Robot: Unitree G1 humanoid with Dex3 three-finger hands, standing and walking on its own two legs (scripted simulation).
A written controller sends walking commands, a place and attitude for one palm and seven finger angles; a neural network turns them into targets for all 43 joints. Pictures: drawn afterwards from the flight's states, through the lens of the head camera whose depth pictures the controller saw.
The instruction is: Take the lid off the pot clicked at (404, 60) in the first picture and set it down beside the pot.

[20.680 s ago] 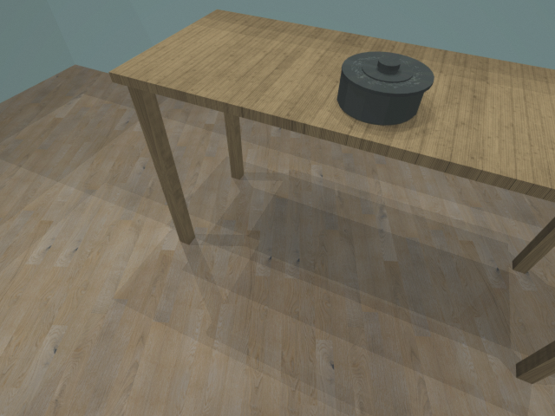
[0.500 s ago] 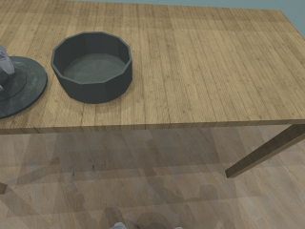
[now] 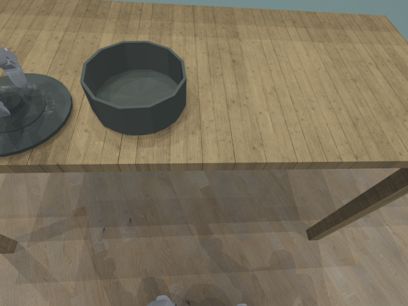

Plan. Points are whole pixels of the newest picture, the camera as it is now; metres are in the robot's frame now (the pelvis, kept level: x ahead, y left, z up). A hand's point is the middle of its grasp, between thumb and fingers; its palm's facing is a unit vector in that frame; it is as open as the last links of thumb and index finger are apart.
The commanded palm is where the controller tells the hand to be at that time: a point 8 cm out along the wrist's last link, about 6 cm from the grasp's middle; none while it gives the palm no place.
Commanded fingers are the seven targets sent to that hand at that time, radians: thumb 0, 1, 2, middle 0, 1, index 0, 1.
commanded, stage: open the fingers wide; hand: left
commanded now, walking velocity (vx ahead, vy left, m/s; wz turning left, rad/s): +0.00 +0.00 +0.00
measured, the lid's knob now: (7, 103) +0.48 +0.36 +0.09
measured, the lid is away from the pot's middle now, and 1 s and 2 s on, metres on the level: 0.24 0.24 0.24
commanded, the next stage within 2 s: raise the empty hand in 0.36 s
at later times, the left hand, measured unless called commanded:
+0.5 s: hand out of the picture +0.46 +0.36 +0.14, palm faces -0.40 -0.14 -0.91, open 11.1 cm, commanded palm +0.49 +0.35 +0.21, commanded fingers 0.00 -0.07 0.77 -0.40 -0.75 -0.40 -0.75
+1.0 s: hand out of the picture +0.46 +0.36 +0.19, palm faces -0.33 -0.13 -0.93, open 11.1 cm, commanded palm +0.49 +0.35 +0.26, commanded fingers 0.00 -0.07 0.77 -0.40 -0.75 -0.40 -0.75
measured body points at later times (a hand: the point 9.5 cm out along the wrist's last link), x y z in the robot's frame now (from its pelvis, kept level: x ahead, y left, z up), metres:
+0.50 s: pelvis +0.00 +0.01 +0.00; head +0.08 +0.03 +0.44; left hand +0.48 +0.36 +0.19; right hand +0.01 -0.28 -0.11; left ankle +0.02 +0.07 -0.72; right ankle -0.01 -0.17 -0.72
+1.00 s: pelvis +0.00 +0.01 +0.01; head +0.07 +0.04 +0.45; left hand +0.48 +0.36 +0.24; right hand +0.04 -0.26 -0.11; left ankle +0.02 +0.07 -0.72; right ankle -0.01 -0.17 -0.72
